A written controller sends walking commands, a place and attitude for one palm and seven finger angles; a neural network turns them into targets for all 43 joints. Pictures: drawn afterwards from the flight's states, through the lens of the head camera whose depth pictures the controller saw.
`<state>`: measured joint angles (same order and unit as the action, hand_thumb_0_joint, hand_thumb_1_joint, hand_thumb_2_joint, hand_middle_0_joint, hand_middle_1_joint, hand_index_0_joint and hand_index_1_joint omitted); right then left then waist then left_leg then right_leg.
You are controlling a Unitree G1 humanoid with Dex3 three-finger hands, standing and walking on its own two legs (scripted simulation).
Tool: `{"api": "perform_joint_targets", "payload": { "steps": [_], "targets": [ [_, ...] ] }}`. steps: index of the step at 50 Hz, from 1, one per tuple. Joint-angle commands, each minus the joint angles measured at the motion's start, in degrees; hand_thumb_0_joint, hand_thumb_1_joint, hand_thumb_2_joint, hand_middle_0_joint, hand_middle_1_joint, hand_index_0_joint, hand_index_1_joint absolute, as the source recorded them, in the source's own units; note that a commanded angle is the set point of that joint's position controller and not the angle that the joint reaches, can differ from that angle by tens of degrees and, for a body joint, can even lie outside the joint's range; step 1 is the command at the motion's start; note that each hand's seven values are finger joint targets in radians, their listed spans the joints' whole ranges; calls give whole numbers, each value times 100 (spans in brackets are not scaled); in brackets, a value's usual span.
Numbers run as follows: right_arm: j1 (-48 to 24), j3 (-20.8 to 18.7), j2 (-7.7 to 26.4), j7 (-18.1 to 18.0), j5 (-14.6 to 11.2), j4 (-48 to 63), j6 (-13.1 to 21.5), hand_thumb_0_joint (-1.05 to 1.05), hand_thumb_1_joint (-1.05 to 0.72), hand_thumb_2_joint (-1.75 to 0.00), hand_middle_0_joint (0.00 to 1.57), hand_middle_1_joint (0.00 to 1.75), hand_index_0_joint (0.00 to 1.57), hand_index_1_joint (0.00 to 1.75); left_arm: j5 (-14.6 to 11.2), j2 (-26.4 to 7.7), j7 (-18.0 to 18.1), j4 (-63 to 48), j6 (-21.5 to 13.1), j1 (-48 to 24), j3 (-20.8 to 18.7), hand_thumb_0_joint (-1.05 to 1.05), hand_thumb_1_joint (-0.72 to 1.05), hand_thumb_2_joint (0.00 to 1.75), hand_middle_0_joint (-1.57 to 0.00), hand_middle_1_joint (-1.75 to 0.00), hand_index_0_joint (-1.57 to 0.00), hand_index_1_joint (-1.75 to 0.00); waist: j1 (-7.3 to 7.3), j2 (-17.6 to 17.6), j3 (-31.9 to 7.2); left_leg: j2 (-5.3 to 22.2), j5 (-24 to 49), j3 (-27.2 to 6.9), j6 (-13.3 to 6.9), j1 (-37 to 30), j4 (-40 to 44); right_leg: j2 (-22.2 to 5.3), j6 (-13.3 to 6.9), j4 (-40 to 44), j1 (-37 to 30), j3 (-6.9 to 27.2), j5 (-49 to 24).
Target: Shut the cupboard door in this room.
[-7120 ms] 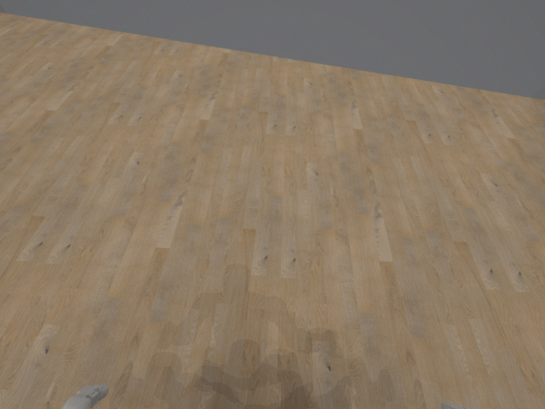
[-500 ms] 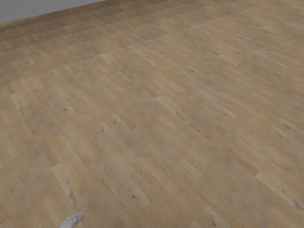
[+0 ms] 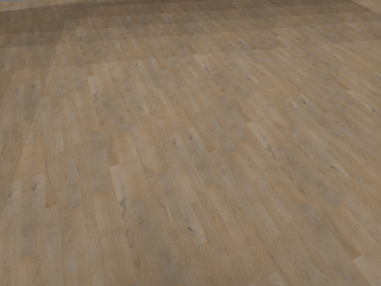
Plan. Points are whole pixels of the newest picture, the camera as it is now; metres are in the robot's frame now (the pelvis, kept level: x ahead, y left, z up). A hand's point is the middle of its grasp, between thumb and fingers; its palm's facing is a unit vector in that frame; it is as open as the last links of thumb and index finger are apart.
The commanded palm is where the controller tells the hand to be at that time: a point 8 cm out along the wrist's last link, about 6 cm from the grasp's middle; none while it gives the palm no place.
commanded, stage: turn or walk to find it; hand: left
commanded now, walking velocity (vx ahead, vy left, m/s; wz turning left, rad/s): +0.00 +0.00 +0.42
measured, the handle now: out of the picture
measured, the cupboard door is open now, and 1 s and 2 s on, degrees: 75 75 75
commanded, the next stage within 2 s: none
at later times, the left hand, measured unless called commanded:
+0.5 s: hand out of the picture +0.03 +0.19 -0.14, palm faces +0.19 -0.93 -0.30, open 7.4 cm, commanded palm none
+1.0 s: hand out of the picture -0.14 +0.18 -0.18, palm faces +0.47 -0.85 -0.24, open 7.4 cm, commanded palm none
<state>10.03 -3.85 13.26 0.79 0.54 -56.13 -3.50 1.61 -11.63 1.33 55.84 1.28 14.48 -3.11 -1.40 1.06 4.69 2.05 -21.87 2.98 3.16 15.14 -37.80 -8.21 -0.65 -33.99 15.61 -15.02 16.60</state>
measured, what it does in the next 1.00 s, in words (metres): steps on the spot, turning left: left foot, then right foot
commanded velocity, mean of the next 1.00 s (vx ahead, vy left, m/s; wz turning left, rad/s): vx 0.00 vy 0.00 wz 0.42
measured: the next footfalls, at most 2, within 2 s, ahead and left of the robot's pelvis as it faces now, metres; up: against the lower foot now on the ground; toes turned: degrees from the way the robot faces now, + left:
left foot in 0.02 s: +0.02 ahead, +0.13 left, +0.00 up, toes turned +5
right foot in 0.46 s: +0.03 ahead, -0.11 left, +0.00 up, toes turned +5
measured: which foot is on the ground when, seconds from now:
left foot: up 0.00-0.00, down 0.02-0.46, up 0.48-0.96, down 0.98-1.00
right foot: down 0.00-0.02, up 0.04-0.44, down 0.46-0.98, up 1.00-1.00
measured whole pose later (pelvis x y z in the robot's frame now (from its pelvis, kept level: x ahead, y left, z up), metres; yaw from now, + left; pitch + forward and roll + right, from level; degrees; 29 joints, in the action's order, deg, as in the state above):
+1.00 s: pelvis -0.08 -0.02 -0.01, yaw +25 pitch -1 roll +0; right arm 9.2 -3.4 12.2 0.8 0.7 -55.9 -2.5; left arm 1.1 -13.1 1.3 56.5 2.0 14.2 -3.5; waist -1.4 2.4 4.6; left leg 1.4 -19.5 4.4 0.8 13.8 -33.9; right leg -9.6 0.6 -38.5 18.0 -16.4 19.2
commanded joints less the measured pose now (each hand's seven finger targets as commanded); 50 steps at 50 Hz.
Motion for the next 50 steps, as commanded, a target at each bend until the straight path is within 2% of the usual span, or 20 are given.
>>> {"api": "perform_joint_targets", "payload": {
  "steps": [1, 2, 3, 4, 7, 16, 18, 21, 22, 23, 24, 25, 28, 31, 39, 43, 47, 48, 49, 50],
  "targets": [
    [693, -223, 1173, -74, 58, 272, 298, 0, -90, -90, 20, 30, 20, 30, -121, -579, -11, -527, -20, 58, -155, 0, 90, 90, -20, -30, -20, -30, 375, -1780, -911, 1730, 3015, -2115, -779, -1771, 1961, -45, 412, -1485, 1577, 433, 1072],
    [861, -254, 1410, -108, 61, 221, 226, 0, -90, -90, 20, 30, 20, 30, -63, -567, 5, -639, 45, -331, -78, 0, 90, 90, -20, -30, -20, -30, 528, -1663, -797, 2175, 3756, -2269, -1293, -1287, 1972, 126, 423, -2248, 1599, 883, 1957],
    [669, -210, 1266, -133, 85, 226, 220, 0, -90, -90, 20, 30, 20, 30, -51, -628, -1, -612, 92, -427, -120, 0, 90, 90, -20, -30, -20, -30, 455, -1282, -646, 1999, 3003, -1925, -1384, -824, 2060, 65, 376, -2610, 1437, 1143, 1693],
    [356, -172, 1113, -175, 90, 304, 237, 0, -90, -90, 20, 30, 20, 30, -43, -620, -11, -533, 130, -476, -143, 0, 90, 90, -20, -30, -20, -30, 367, -1578, -424, 1686, 2463, -1802, -1270, -491, 2161, 35, 401, -2785, 1514, 1278, 1357],
    [-159, -65, 900, -200, 72, 472, 267, 0, -90, -90, 20, 30, 20, 30, -45, -677, -85, -345, 107, -195, -171, 0, 90, 90, -20, -30, -20, -30, 132, -1176, -160, 1128, 2460, -1304, -1066, -401, 2101, 168, 460, -2960, 1498, 1288, 638],
    [222, -174, 1000, -170, 97, 475, 243, 0, -90, -90, 20, 30, 20, 30, -98, -513, -36, -582, 52, -490, -93, 0, 90, 90, -20, -30, -20, -30, 336, -996, -531, 1160, 2920, -1817, -1294, -743, 1803, 394, 525, -1470, 978, 1298, 976],
    [143, -193, 1001, -155, 108, 514, 219, 0, -90, -90, 20, 30, 20, 30, -115, -490, -28, -587, 17, -383, -94, 0, 90, 90, -20, -30, -20, -30, 286, -1057, -575, 1062, 3011, -1938, -1248, -532, 1686, 527, 479, -839, 542, 1224, 874],
    [-47, -204, 920, -127, 60, 598, 196, 0, -90, -90, 20, 30, 20, 30, -122, -584, -11, -449, -68, 212, -132, 0, 90, 90, -20, -30, -20, -30, -42, -799, -756, 714, 2278, -1856, -925, 294, 1193, 557, 434, 749, -773, 1155, -339],
    [13, -186, 661, -99, 16, 632, 198, 0, -90, -90, 20, 30, 20, 30, -66, -867, 20, -433, -124, 361, -194, 0, 90, 90, -20, -30, -20, -30, -106, -65, -823, 283, 1290, -1514, -601, 1044, 625, -39, 284, 1393, -1509, 1712, -385],
    [17, -108, 255, -74, 2, 783, 195, 0, -90, -90, 20, 30, 20, 30, 25, -1418, 63, -465, -165, 455, -307, 0, 90, 90, -20, -30, -20, -30, -177, 1655, -727, -558, -577, -589, -178, 2008, -742, -1516, -285, 1827, -1769, 3333, -599],
    [-174, -193, 552, -80, 43, 835, 128, 0, -90, -90, 20, 30, 20, 30, -31, -1521, 75, -582, -122, 360, -296, 0, 90, 90, -20, -30, -20, -30, -239, 1391, -585, -414, -1126, -750, -166, 1754, -1887, -2075, -754, 1998, -784, 3483, -724],
    [-33, -240, 655, -60, 80, 683, 44, 0, -90, -90, 20, 30, 20, 30, -44, -1269, 98, -668, -138, -69, -298, 0, 90, 90, -20, -30, -20, -30, -45, 1160, -463, -264, -750, -1004, -211, 1623, -2564, -1762, -790, 2216, -229, 3150, 332],
    [406, -249, 506, 24, 118, 309, -34, 0, -90, -90, 20, 30, 20, 30, -70, -873, 53, -839, -158, -758, -142, 0, 90, 90, -20, -30, -20, -30, 323, 667, -30, -163, 176, -718, -80, 1639, -3413, -974, -372, 2093, 139, 1989, 237],
    [599, -215, 450, 33, 100, 183, -28, 0, -90, -90, 20, 30, 20, 30, -71, -760, 68, -766, -213, -518, -111, 0, 90, 90, -20, -30, -20, -30, 270, 743, -247, -88, 488, -582, 66, 1712, -3363, -843, -355, 1930, -415, 1521, -469],
    [-10, -99, 344, -5, 57, 285, 23, 0, -90, -90, 20, 30, 20, 30, -4, -941, 91, -385, -199, 209, -196, 0, 90, 90, -20, -30, -20, -30, -143, 715, -490, 115, -348, -264, 148, 1443, -1701, -1307, -729, 1582, -1282, 1479, -1712],
    [-64, -18, 253, -24, 0, 321, 104, 0, -90, -90, 20, 30, 20, 30, 27, -1134, 67, -293, -158, 241, -255, 0, 90, 90, -20, -30, -20, -30, -196, 958, -688, 66, -577, 32, 32, 845, -668, -1410, -828, 1254, -1241, 1338, -2374],
    [473, -19, 325, -44, 6, 195, 186, 0, -90, -90, 20, 30, 20, 30, -36, -1138, 37, -253, -89, -33, -258, 0, 90, 90, -20, -30, -20, -30, 194, 705, -834, -9, 708, 238, -105, -410, 1013, -1202, -335, 541, -563, 788, -1840],
    [663, -76, 576, -38, 18, 164, 243, 0, -90, -90, 20, 30, 20, 30, -88, -963, 26, -304, -47, -52, -234, 0, 90, 90, -20, -30, -20, -30, 337, -58, -938, 339, 1220, -262, -250, -1055, 1630, -910, -47, -195, 64, 552, -1127],
    [729, -189, 1094, -61, 63, 222, 267, 0, -90, -90, 20, 30, 20, 30, -120, -607, -13, -490, -7, -106, -148, 0, 90, 90, -20, -30, -20, -30, 393, -1739, -758, 1611, 2296, -2034, -746, -1467, 2030, -112, 390, -1336, 1471, 320, 964],
    [842, -235, 1361, -107, 76, 207, 216, 0, -90, -90, 20, 30, 20, 30, -65, -520, -7, -646, 54, -432, -78, 0, 90, 90, -20, -30, -20, -30, 520, -1805, -598, 2148, 2996, -2352, -1261, -1053, 2185, 108, 427, -2168, 1651, 770, 1918]
  ]
}}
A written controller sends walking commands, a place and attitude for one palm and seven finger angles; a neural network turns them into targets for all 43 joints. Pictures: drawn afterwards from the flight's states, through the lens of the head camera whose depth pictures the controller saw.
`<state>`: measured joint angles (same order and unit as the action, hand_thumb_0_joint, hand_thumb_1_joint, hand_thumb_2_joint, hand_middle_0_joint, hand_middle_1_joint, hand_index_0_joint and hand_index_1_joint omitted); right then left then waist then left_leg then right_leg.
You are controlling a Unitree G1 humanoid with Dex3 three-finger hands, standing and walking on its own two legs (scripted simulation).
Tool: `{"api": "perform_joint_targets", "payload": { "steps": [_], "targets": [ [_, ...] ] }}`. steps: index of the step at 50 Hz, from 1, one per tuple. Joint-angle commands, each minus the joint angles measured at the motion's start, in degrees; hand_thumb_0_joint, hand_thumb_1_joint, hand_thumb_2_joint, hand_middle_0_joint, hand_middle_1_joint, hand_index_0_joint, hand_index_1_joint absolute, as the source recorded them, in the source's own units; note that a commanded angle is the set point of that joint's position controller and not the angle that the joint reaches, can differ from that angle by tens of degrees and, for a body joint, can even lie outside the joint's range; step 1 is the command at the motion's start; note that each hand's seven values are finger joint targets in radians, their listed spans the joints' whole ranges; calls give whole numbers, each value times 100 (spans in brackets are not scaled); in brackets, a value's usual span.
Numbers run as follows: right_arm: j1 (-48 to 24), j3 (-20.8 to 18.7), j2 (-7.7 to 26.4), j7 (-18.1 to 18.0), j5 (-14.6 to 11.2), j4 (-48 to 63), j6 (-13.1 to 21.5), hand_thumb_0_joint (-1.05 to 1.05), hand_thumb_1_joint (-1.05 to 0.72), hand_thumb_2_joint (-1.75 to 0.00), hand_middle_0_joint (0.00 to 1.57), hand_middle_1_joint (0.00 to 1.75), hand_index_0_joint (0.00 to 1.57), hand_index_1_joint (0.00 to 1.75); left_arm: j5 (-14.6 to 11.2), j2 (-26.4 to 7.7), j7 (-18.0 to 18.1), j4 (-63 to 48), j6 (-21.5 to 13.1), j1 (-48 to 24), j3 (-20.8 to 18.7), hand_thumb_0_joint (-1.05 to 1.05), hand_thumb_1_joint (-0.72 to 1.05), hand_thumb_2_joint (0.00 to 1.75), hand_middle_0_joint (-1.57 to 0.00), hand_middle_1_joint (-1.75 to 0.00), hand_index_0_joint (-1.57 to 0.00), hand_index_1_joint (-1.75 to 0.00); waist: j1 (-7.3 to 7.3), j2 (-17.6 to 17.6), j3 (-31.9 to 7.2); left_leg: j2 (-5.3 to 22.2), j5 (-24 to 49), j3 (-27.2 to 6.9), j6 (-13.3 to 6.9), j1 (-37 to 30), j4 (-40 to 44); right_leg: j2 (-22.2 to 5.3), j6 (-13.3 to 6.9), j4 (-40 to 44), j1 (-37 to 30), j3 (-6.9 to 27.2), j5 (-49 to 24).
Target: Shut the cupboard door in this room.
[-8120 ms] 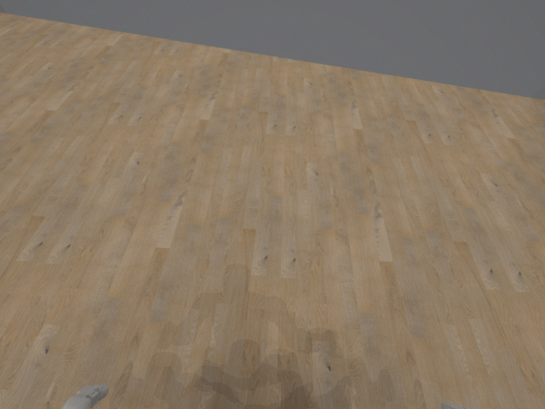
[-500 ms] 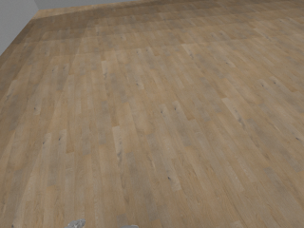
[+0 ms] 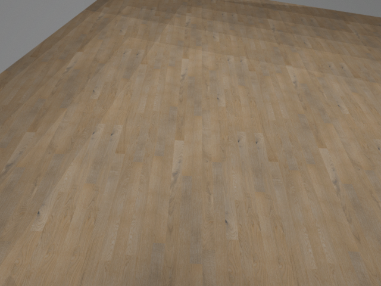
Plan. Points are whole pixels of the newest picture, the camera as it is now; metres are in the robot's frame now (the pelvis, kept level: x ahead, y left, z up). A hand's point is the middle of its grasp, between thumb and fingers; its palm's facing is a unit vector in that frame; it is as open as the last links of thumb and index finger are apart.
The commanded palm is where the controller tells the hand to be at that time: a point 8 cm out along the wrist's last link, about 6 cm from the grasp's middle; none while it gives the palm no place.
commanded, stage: turn or walk to find it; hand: left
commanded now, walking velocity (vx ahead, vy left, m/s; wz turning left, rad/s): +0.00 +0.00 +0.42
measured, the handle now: out of the picture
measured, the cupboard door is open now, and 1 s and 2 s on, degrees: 75 75 75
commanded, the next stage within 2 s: stand and wait in 1.20 s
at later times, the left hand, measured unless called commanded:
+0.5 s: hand out of the picture +0.05 +0.18 -0.14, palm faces +0.18 -0.94 -0.29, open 7.4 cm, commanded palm none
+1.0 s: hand out of the picture -0.14 +0.15 -0.17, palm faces +0.47 -0.84 -0.25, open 7.4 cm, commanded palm none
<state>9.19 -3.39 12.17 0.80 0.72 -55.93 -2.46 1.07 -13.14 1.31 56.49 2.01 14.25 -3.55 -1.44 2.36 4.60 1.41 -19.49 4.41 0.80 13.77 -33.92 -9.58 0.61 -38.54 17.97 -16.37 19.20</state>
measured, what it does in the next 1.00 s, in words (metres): steps on the spot, turning left: right foot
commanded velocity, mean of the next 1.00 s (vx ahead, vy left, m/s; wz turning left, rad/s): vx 0.00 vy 0.00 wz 0.42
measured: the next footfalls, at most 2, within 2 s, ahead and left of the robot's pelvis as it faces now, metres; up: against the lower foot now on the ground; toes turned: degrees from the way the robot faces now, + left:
right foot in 0.46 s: +0.03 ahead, -0.12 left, +0.00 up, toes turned +6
left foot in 1.02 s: -0.10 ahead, +0.08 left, +0.00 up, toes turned +31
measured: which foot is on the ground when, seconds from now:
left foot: down 0.00-0.48, up 0.50-1.00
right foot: up 0.00-0.44, down 0.46-1.00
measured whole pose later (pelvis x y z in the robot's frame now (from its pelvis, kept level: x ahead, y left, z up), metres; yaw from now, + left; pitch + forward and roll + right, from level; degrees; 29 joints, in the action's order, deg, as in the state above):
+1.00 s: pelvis -0.07 -0.04 +0.01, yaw +26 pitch -1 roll +0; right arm 8.4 -3.5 12.9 0.9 0.5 -55.9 -3.4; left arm 1.6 -12.5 1.3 56.8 1.3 14.9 -3.3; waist -2.0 1.0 5.0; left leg 2.4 -21.5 4.0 2.7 15.0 -37.4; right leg -8.4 -1.3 -34.2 15.9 -17.9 16.6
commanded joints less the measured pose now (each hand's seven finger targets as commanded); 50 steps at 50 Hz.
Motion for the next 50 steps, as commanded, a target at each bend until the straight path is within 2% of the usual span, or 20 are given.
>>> {"api": "perform_joint_targets", "payload": {
  "steps": [1, 2, 6, 10, 16, 19, 21, 22, 23, 24, 25, 26, 27, 29, 31, 36, 42, 46, 49, 50],
  "targets": [
    [799, -242, 1352, -156, 76, 154, 116, 0, -90, -90, 20, 30, 20, 30, 5, -464, -10, -685, 32, -576, -63, 0, 90, 90, -20, -30, -20, -30, 494, -1501, -429, 2081, 2525, -2226, -1122, -549, 1820, 182, 260, -2118, 1314, 1252, 1386],
    [508, -200, 1203, -197, 74, 211, 141, 0, -90, -90, 20, 30, 20, 30, 15, -442, -15, -588, 66, -556, -95, 0, 90, 90, -20, -30, -20, -30, 369, -1764, -334, 1745, 2449, -1997, -980, -450, 1810, 175, 291, -2328, 1415, 1402, 1066],
    [107, -115, 983, -215, 32, 391, 209, 0, -90, -90, 20, 30, 20, 30, 5, -509, -90, -358, 9, -208, -115, 0, 90, 90, -20, -30, -20, -30, 156, -1024, -423, 1157, 3012, -1332, -811, -717, 1575, 325, 393, -2608, 1377, 1425, 261],
    [405, -145, 991, -209, 27, 349, 221, 0, -90, -90, 20, 30, 20, 30, -17, -476, -51, -460, -1, -396, -85, 0, 90, 90, -20, -30, -20, -30, 272, -858, -508, 1194, 3302, -1578, -937, -911, 1524, 368, 472, -2250, 1296, 1499, 310],
    [504, -223, 1035, -184, 80, 372, 167, 0, -90, -90, 20, 30, 20, 30, -45, -358, -17, -693, -26, -707, -42, 0, 90, 90, -20, -30, -20, -30, 384, -1124, -603, 1219, 3231, -2046, -1088, -894, 1336, 531, 436, -1123, 922, 1493, 731],
    [380, -244, 1043, -163, 89, 416, 134, 0, -90, -90, 20, 30, 20, 30, -78, -345, -7, -671, -79, -504, -32, 0, 90, 90, -20, -30, -20, -30, 271, -1143, -684, 1089, 3329, -2193, -1012, -495, 1127, 715, 353, -91, 186, 1399, 522],
    [246, -250, 1016, -149, 55, 476, 123, 0, -90, -90, 20, 30, 20, 30, -85, -396, 2, -575, -133, -98, -53, 0, 90, 90, -20, -30, -20, -30, 56, -993, -844, 844, 2786, -2134, -781, 15, 856, 749, 316, 992, -699, 1328, -417],
    [218, -245, 877, -128, 13, 503, 126, 0, -90, -90, 20, 30, 20, 30, -61, -557, 23, -524, -186, 133, -98, 0, 90, 90, -20, -30, -20, -30, -56, -648, -943, 561, 1983, -1945, -507, 573, 518, 480, 263, 1692, -1456, 1535, -925],
    [309, -190, 511, -89, -39, 588, 129, 0, -90, -90, 20, 30, 20, 30, 29, -1036, 71, -509, -240, 282, -192, 0, 90, 90, -20, -30, -20, -30, -107, 729, -1035, -110, 353, -1220, -113, 1646, -446, -749, -116, 2080, -2232, 2717, -975],
    [145, -190, 476, -96, -10, 735, 94, 0, -90, -90, 20, 30, 20, 30, 40, -1369, 81, -591, -234, 252, -246, 0, 90, 90, -20, -30, -20, -30, -190, 1450, -755, -515, -1351, -751, 98, 1998, -1722, -1850, -775, 2309, -1655, 3646, -1537],
    [122, -261, 701, -96, 45, 641, -3, 0, -90, -90, 20, 30, 20, 30, -6, -1202, 106, -676, -206, 47, -218, 0, 90, 90, -20, -30, -20, -30, -123, 870, -624, -265, -1235, -1061, 57, 1794, -2638, -1804, -1010, 2432, -918, 3344, -960],
    [248, -282, 714, -66, 77, 514, -76, 0, -90, -90, 20, 30, 20, 30, -10, -983, 119, -777, -213, -382, -214, 0, 90, 90, -20, -30, -20, -30, 56, 1036, -266, -141, -898, -1156, 44, 1812, -3112, -1491, -916, 2663, -370, 3077, -87],
    [342, -303, 689, -33, 86, 386, -106, 0, -90, -90, 20, 30, 20, 30, -20, -865, 87, -838, -206, -623, -155, 0, 90, 90, -20, -30, -20, -30, 184, 638, -77, -130, -562, -1022, 80, 1770, -3489, -1181, -759, 2652, -173, 2783, 85],
    [690, -276, 565, 12, 90, 191, -108, 0, -90, -90, 20, 30, 20, 30, -34, -573, 73, -861, -254, -778, -66, 0, 90, 90, -20, -30, -20, -30, 357, 458, -88, -58, -62, -861, 179, 1792, -3655, -771, -543, 2392, -378, 2003, -760],
    [746, -250, 532, 12, 76, 126, -110, 0, -90, -90, 20, 30, 20, 30, -36, -558, 70, -788, -305, -518, -46, 0, 90, 90, -20, -30, -20, -30, 272, 533, -261, -35, 119, -769, 293, 1856, -3665, -699, -536, 2262, -829, 1694, -1368],
    [420, -214, 533, -4, 73, 163, -137, 0, -90, -90, 20, 30, 20, 30, -8, -657, 89, -572, -312, -38, -85, 0, 90, 90, -20, -30, -20, -30, 72, 522, -278, 145, -37, -684, 410, 1890, -3262, -986, -703, 2222, -1176, 1658, -1574],
    [-45, -113, 412, -7, 24, 288, -74, 0, -90, -90, 20, 30, 20, 30, 66, -887, 74, -383, -251, 235, -162, 0, 90, 90, -20, -30, -20, -30, -150, 640, -425, 161, -673, -283, 340, 1290, -1754, -1196, -901, 1992, -1305, 1526, -2055],
    [21, -63, 378, -29, -27, 326, 12, 0, -90, -90, 20, 30, 20, 30, 77, -1028, 54, -302, -215, 208, -212, 0, 90, 90, -20, -30, -20, -30, -109, 814, -710, 111, -694, -28, 222, 740, -800, -1293, -917, 1637, -1358, 1370, -2489],
    [444, -73, 479, -34, -19, 243, 95, 0, -90, -90, 20, 30, 20, 30, 17, -974, 34, -262, -166, 17, -212, 0, 90, 90, -20, -30, -20, -30, 208, 468, -870, 102, 537, 30, 108, -384, 773, -1078, -450, 904, -777, 911, -2000],
    [623, -144, 804, -36, 5, 213, 158, 0, -90, -90, 20, 30, 20, 30, -37, -773, 19, -337, -121, 68, -183, 0, 90, 90, -20, -30, -20, -30, 333, -476, -980, 620, 997, -724, -105, -1082, 1383, -675, -117, 42, 27, 638, -1136]
  ]
}}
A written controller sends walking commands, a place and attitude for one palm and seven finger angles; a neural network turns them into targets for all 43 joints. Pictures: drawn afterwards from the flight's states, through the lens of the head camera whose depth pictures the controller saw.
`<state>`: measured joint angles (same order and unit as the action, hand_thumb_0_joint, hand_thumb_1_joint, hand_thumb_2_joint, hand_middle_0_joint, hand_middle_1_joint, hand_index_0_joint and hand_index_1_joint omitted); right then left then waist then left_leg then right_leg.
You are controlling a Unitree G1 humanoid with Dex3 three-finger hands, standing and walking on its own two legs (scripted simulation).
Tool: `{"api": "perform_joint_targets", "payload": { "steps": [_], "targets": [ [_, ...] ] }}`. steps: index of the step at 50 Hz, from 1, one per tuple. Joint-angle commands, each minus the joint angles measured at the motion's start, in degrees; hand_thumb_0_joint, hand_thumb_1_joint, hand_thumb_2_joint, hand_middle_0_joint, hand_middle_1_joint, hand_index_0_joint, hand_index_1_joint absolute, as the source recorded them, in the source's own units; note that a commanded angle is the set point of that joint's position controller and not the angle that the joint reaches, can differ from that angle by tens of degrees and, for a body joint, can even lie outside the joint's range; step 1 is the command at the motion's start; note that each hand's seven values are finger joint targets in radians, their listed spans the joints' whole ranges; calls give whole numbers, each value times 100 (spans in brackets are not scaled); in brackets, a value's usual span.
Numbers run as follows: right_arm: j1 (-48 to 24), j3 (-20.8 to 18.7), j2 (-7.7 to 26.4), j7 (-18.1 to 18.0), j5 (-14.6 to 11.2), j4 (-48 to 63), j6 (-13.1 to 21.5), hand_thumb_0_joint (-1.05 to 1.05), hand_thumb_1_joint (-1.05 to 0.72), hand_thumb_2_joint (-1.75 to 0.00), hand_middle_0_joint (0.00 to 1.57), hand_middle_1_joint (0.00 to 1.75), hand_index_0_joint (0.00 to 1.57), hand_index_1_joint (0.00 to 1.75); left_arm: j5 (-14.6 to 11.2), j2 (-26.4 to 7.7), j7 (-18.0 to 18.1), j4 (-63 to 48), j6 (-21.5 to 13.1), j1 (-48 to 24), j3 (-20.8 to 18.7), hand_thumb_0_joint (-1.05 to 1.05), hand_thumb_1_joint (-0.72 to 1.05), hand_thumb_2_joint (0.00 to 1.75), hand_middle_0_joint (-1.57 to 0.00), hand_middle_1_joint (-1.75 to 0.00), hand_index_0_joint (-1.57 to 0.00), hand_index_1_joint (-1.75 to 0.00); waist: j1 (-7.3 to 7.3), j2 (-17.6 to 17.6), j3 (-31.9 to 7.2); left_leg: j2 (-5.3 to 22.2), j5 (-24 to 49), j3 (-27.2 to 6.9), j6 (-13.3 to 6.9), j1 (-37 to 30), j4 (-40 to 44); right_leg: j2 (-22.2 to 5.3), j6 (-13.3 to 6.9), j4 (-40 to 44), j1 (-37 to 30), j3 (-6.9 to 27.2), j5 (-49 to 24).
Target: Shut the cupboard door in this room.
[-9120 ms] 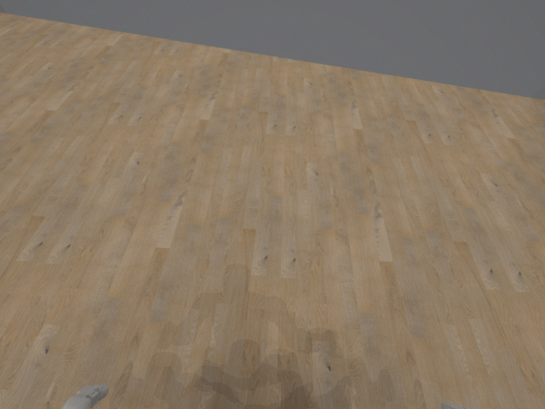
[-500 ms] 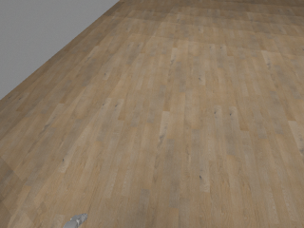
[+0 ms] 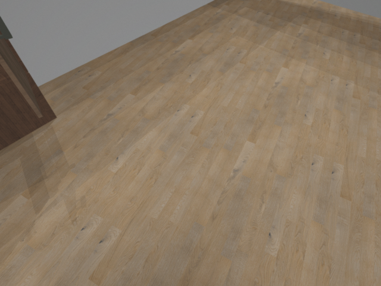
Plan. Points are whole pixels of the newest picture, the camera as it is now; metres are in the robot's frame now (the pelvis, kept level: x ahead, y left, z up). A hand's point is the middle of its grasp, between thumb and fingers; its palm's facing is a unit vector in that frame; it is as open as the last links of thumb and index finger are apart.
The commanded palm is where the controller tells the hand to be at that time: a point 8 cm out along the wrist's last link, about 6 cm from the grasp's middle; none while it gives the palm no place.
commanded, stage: turn or walk to find it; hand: left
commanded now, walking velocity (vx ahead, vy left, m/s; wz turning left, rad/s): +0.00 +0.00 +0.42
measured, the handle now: out of the picture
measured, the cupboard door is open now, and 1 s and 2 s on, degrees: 75 75 75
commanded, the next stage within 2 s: stand and wait in 0.20 s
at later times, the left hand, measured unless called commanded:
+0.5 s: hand out of the picture +0.03 +0.19 -0.15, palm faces +0.13 -0.96 -0.27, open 7.4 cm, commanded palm none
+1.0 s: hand out of the picture -0.11 +0.22 -0.19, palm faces +0.41 -0.88 -0.23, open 7.4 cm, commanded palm none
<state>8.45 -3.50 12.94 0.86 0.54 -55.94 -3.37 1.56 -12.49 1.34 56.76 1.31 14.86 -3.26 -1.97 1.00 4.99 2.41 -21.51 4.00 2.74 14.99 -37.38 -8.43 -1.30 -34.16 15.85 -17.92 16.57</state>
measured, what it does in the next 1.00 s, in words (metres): steps on the spot, turning left: left foot, then right foot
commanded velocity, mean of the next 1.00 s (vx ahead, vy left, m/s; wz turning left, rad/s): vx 0.00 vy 0.00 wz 0.37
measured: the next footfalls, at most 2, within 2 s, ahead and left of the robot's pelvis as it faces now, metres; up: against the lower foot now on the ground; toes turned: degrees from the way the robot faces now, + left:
left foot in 0.02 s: +0.02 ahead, +0.12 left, +0.00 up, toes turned +5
right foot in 0.46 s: +0.02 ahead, -0.11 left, +0.00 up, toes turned +1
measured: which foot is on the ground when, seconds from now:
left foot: up 0.00-0.00, down 0.02-0.48, up 0.50-0.92, down 0.94-1.00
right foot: down 0.00-0.02, up 0.04-0.44, down 0.46-0.96, up 0.98-1.00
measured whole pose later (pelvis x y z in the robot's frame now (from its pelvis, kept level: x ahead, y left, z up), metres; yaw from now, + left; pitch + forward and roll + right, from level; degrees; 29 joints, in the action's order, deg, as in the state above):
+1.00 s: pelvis -0.07 +0.01 -0.01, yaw +21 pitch -1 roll +0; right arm 9.6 -3.6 11.7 1.0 0.9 -55.8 -2.0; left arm 1.0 -14.1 1.4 56.4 3.3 13.1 -4.0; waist -1.2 3.9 5.2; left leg 1.1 -19.5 5.0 -0.7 15.9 -36.8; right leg -9.8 2.7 -46.5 19.8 -11.7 27.2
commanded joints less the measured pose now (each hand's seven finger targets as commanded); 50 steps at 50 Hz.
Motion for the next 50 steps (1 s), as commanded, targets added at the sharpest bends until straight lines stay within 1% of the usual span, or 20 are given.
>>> {"api": "perform_joint_targets", "payload": {
  "steps": [1, 2, 6, 10, 17, 21, 22, 23, 24, 25, 26, 29, 32, 40, 43, 45, 46, 48, 49, 50],
  "targets": [
    [823, -254, 1270, -81, 68, 247, 265, 0, -90, -90, 20, 30, 20, 30, -102, -465, -21, -587, -16, -99, -116, 0, 90, 90, -20, -30, -20, -30, 486, -1973, -800, 1850, 2760, -2429, -865, -1560, 2033, -2, 517, -1559, 1699, 647, 1533],
    [927, -275, 1436, -115, 70, 189, 199, 0, -90, -90, 20, 30, 20, 30, -47, -527, -3, -685, 58, -442, -62, 0, 90, 90, -20, -30, -20, -30, 589, -1578, -690, 2199, 3194, -2392, -1302, -1098, 2053, 95, 477, -2268, 1621, 1173, 1934],
    [-19, -102, 966, -213, 71, 399, 249, 0, -90, -90, 20, 30, 20, 30, -46, -610, -81, -419, 107, -327, -134, 0, 90, 90, -20, -30, -20, -30, 199, -1188, -276, 1261, 2615, -1489, -1095, -535, 2019, 131, 534, -2968, 1586, 1582, 772],
    [198, -125, 960, -204, 39, 396, 303, 0, -90, -90, 20, 30, 20, 30, -55, -567, -82, -387, 73, -263, -109, 0, 90, 90, -20, -30, -20, -30, 231, -760, -534, 1075, 3125, -1381, -1105, -896, 1921, 237, 639, -2764, 1486, 1586, 549],
    [369, -124, 812, -213, 93, 227, 286, 0, -90, -90, 20, 30, 20, 30, -85, -287, -27, -425, 35, -457, 33, 0, 90, 90, -20, -30, -20, -30, 334, -1024, -566, 1119, 2931, -1627, -1226, -746, 1836, 428, 553, -1153, 657, 1504, 904],
    [278, -105, 711, -204, 57, 152, 283, 0, -90, -90, 20, 30, 20, 30, -97, -304, -3, -159, -74, 62, 44, 0, 90, 90, -20, -30, -20, -30, 80, -920, -647, 827, 2468, -1565, -935, -177, 1463, 544, 480, 580, -518, 1379, -196],
    [286, -95, 623, -183, 18, 147, 287, 0, -90, -90, 20, 30, 20, 30, -84, -442, 14, -115, -127, 208, 19, 0, 90, 90, -20, -30, -20, -30, 9, -576, -751, 596, 2106, -1454, -704, 116, 1144, 364, 445, 1193, -1017, 1541, -700],
    [391, -67, 349, -157, -33, 188, 292, 0, -90, -90, 20, 30, 20, 30, -27, -812, 57, -98, -190, 272, -49, 0, 90, 90, -20, -30, -20, -30, 26, 385, -846, 153, 1186, -950, -388, 827, 405, -546, 192, 1463, -1618, 2415, -1095],
    [232, -26, 155, -137, -26, 372, 258, 0, -90, -90, 20, 30, 20, 30, 1, -1224, 70, -145, -211, 306, -139, 0, 90, 90, -20, -30, -20, -30, -44, 1457, -597, -419, -678, -468, -133, 1429, -476, -1555, -378, 1676, -1486, 3304, -1952],
    [46, -92, 363, -151, 6, 405, 159, 0, -90, -90, 20, 30, 20, 30, -36, -1205, 73, -232, -184, 340, -121, 0, 90, 90, -20, -30, -20, -30, -138, 1014, -541, -293, -1164, -753, -159, 1261, -1378, -1849, -799, 1764, -834, 3232, -2000],
    [150, -142, 431, -149, 53, 309, 74, 0, -90, -90, 20, 30, 20, 30, -45, -1076, 92, -273, -198, 49, -167, 0, 90, 90, -20, -30, -20, -30, 4, 1330, -374, -187, -985, -924, -161, 1359, -2006, -1601, -812, 1899, -500, 3080, -1463],
    [525, -213, 419, -50, 57, 3, 12, 0, -90, -90, 20, 30, 20, 30, -76, -698, 77, -452, -179, -476, -85, 0, 90, 90, -20, -30, -20, -30, 302, 606, -108, -104, -169, -744, -70, 1487, -3040, -1038, -497, 1857, -293, 2171, -1071],
    [634, -213, 371, -18, 66, -42, -12, 0, -90, -90, 20, 30, 20, 30, -60, -628, 75, -486, -221, -348, -90, 0, 90, 90, -20, -30, -20, -30, 258, 715, -216, -44, 145, -612, 71, 1546, -3145, -922, -410, 1856, -485, 1806, -943],
    [7, -89, 224, -13, 23, 218, 75, 0, -90, -90, 20, 30, 20, 30, 24, -995, 79, -335, -161, 123, -227, 0, 90, 90, -20, -30, -20, -30, -119, 892, -456, 84, -587, -96, 129, 1090, -1116, -1335, -699, 1316, -1085, 1568, -2124],
    [185, -71, 237, -24, -3, 242, 123, 0, -90, -90, 20, 30, 20, 30, 19, -1115, 53, -325, -125, 60, -260, 0, 90, 90, -20, -30, -20, -30, -35, 985, -659, -16, -401, 117, 54, 638, -406, -1356, -633, 1014, -1054, 1418, -2343],
    [490, -87, 312, -30, 12, 203, 160, 0, -90, -90, 20, 30, 20, 30, -18, -1093, 38, -348, -88, -98, -263, 0, 90, 90, -20, -30, -20, -30, 179, 775, -748, -31, 364, 223, 2, -29, 492, -1260, -333, 580, -702, 1085, -1936],
    [748, -116, 458, -18, 19, 148, 209, 0, -90, -90, 20, 30, 20, 30, -62, -1024, 26, -395, -51, -186, -251, 0, 90, 90, -20, -30, -20, -30, 358, 354, -872, 66, 1060, 43, -71, -615, 1225, -1091, -66, 20, -319, 864, -1509],
    [1125, -330, 1413, -82, 69, 162, 255, 0, -90, -90, 20, 30, 20, 30, -94, -401, -18, -780, 38, -457, -101, 0, 90, 90, -20, -30, -20, -30, 591, -2102, -685, 2025, 3412, -2616, -1080, -1191, 2045, 138, 600, -2114, 1707, 804, 2097],
    [1191, -311, 1434, -90, 69, 104, 221, 0, -90, -90, 20, 30, 20, 30, -51, -554, -11, -832, 79, -698, -93, 0, 90, 90, -20, -30, -20, -30, 617, -1417, -667, 2182, 3118, -2327, -1283, -885, 1979, 50, 490, -2656, 1518, 1278, 1935],
    [998, -269, 1255, -160, 88, 114, 260, 0, -90, -90, 20, 30, 20, 30, -29, -482, 10, -733, 129, -811, -120, 0, 90, 90, -20, -30, -20, -30, 584, -1795, -554, 1811, 2862, -2208, -1136, -616, 2107, 15, 503, -2830, 1603, 1535, 1655]
  ]
}}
